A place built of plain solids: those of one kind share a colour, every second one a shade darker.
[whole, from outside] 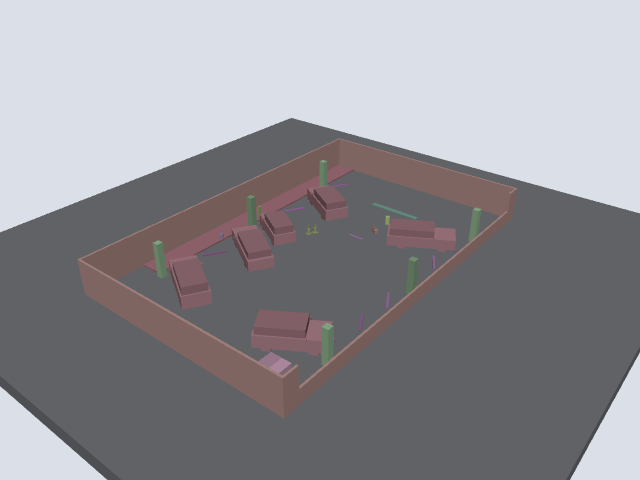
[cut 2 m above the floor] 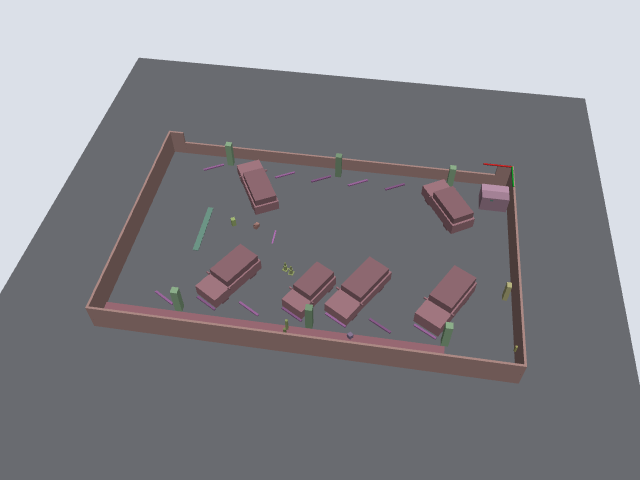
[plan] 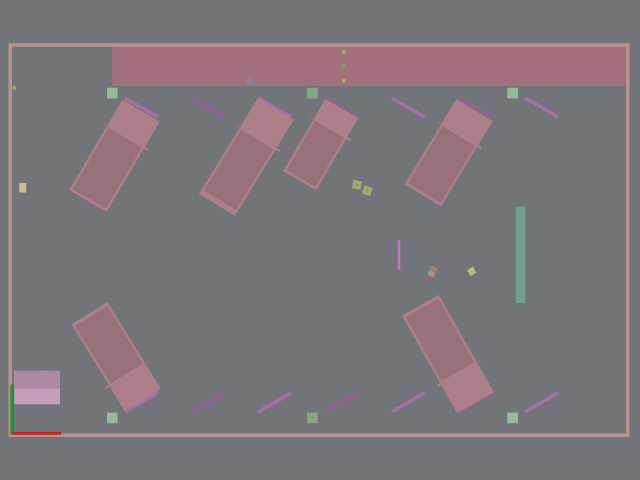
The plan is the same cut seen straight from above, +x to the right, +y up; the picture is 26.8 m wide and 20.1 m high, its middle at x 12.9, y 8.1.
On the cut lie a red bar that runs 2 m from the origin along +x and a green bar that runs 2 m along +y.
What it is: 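An open-sided multi-storey car park deck of the 2000s; 25.7 x 16.2 m, 2.51 m to the soffit, a drive aisle of 4.63 m, bays of 2.42 x 4.8 m, columns of 0.45 m, a walkway of 1.64 m with a kerb of about 0.12 m, a stair door of 0.92 x 2.1 m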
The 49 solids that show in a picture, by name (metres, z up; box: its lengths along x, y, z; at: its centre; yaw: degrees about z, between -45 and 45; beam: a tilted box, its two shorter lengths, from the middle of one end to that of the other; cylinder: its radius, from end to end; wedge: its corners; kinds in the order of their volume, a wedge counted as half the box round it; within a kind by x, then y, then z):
{
 "car_1": {"box": [1.62, 2.98, 0.57], "at": [3.99, 11.11, 1.4], "yaw": -30.4},
 "car_2": {"box": [1.58, 2.82, 0.53], "at": [4.06, 3.71, 1.29], "yaw": 31.5},
 "car_3": {"box": [1.82, 4.4, 0.93], "at": [4.29, 11.62, 0.65], "yaw": -30.4},
 "car_4": {"box": [1.78, 4.27, 0.84], "at": [4.36, 3.22, 0.6], "yaw": 31.5},
 "car_5": {"box": [1.57, 2.99, 0.51], "at": [9.49, 11.04, 1.2], "yaw": -31.5},
 "car_6": {"box": [1.77, 4.72, 0.76], "at": [9.82, 11.58, 0.56], "yaw": -31.5},
 "car_7": {"box": [1.4, 2.39, 0.54], "at": [12.7, 11.7, 1.23], "yaw": -30.3},
 "car_8": {"box": [1.6, 3.5, 0.79], "at": [12.93, 12.09, 0.57], "yaw": -30.3},
 "car_9": {"box": [1.57, 3.07, 0.52], "at": [17.92, 3.92, 1.19], "yaw": 29.5},
 "car_10": {"box": [1.58, 2.78, 0.53], "at": [17.99, 11.27, 1.29], "yaw": -31.2},
 "car_11": {"box": [1.77, 4.69, 0.76], "at": [18.26, 3.33, 0.56], "yaw": 29.5},
 "car_12": {"box": [1.78, 4.18, 0.84], "at": [18.29, 11.76, 0.6], "yaw": -31.2},
 "wall_1": {"box": [0.15, 16.49, 2.59], "at": [-0.07, 8.1, 1.25]},
 "wall_2": {"box": [1.15, 0.15, 2.59], "at": [0.42, -0.07, 1.25]},
 "wall_3": {"box": [23.71, 0.15, 1.1], "at": [12.86, -0.07, 0.5]},
 "wall_4": {"box": [26.01, 0.15, 2.59], "at": [12.86, 16.27, 1.25]},
 "wall_5": {"box": [1.15, 0.15, 2.59], "at": [25.29, -0.07, 1.25]},
 "wall_6": {"box": [0.15, 16.49, 2.59], "at": [25.79, 8.1, 1.25]},
 "walkway_1": {"box": [21.51, 1.64, 0.16], "at": [14.96, 15.37, 0.03]},
 "bike_hold_1": {"box": [1.92, 0.76, 1.29], "at": [1.05, 1.6, 0.59]},
 "bike_hold_2": {"box": [1.92, 0.76, 1.29], "at": [1.05, 2.25, 0.59]},
 "column_1": {"box": [0.45, 0.45, 2.56], "at": [4.2, 0.65, 1.23]},
 "column_2": {"box": [0.45, 0.45, 2.56], "at": [4.2, 14.25, 1.23]},
 "column_3": {"box": [0.45, 0.45, 2.56], "at": [12.58, 0.65, 1.23]},
 "column_4": {"box": [0.45, 0.45, 2.56], "at": [12.58, 14.25, 1.23]},
 "column_5": {"box": [0.45, 0.45, 2.56], "at": [20.97, 0.65, 1.23]},
 "column_6": {"box": [0.45, 0.45, 2.56], "at": [20.97, 14.25, 1.23]},
 "wheelstop_1": {"box": [1.6, 0.15, 0.15], "at": [5.42, 1.31, 0.03], "yaw": 30.0},
 "wheelstop_2": {"box": [1.6, 0.15, 0.15], "at": [5.42, 13.64, 0.03], "yaw": -30.0},
 "wheelstop_3": {"box": [1.6, 0.15, 0.15], "at": [8.22, 1.31, 0.03], "yaw": 30.0},
 "wheelstop_4": {"box": [1.6, 0.15, 0.15], "at": [8.22, 13.64, 0.03], "yaw": -30.0},
 "wheelstop_5": {"box": [1.6, 0.15, 0.15], "at": [11.01, 1.31, 0.03], "yaw": 30.0},
 "wheelstop_6": {"box": [1.6, 0.15, 0.15], "at": [11.01, 13.64, 0.03], "yaw": -30.0},
 "wheelstop_7": {"box": [1.6, 0.15, 0.15], "at": [13.81, 1.31, 0.03], "yaw": 30.0},
 "wheelstop_8": {"box": [1.6, 0.15, 0.15], "at": [13.81, 13.64, 0.03], "yaw": -30.0},
 "wheelstop_9": {"box": [1.6, 0.15, 0.15], "at": [16.6, 1.31, 0.03], "yaw": 30.0},
 "wheelstop_10": {"box": [1.6, 0.15, 0.15], "at": [16.6, 13.64, 0.03], "yaw": -30.0},
 "wheelstop_11": {"box": [1.6, 0.15, 0.15], "at": [19.39, 1.31, 0.03], "yaw": 30.0},
 "wheelstop_12": {"box": [1.6, 0.15, 0.15], "at": [19.39, 13.64, 0.03], "yaw": -30.0},
 "wheelstop_13": {"box": [1.6, 0.15, 0.15], "at": [22.19, 1.31, 0.03], "yaw": 30.0},
 "wheelstop_14": {"box": [1.6, 0.15, 0.15], "at": [22.19, 13.64, 0.03], "yaw": -30.0},
 "pay_station_1": {"box": [0.3, 0.4, 1.5], "at": [0.45, 10.29, 0.7]},
 "hump_1": {"box": [0.4, 4.03, 0.1], "at": [21.3, 7.47, 0.0]},
 "wet_floor_sign_1": {"box": [0.29, 0.29, 0.67], "at": [19.25, 6.79, 0.28], "yaw": 32.3},
 "mop_bucket_1": {"box": [0.27, 0.41, 0.34], "at": [17.6, 6.78, 0.12], "yaw": -22.1},
 "waste_bin_1": {"box": [0.29, 0.29, 0.37], "at": [9.96, 14.77, 0.25], "yaw": 43.8},
 "cone_1": {"box": [0.36, 0.36, 0.08], "at": [14.45, 10.41, -0.01], "yaw": -7.9},
 "cone_2": {"box": [0.36, 0.36, 0.08], "at": [14.88, 10.16, -0.01], "yaw": -18.9},
 "cable_cover_1": {"box": [0.11, 1.24, 0.08], "at": [16.21, 7.47, -0.02]}
}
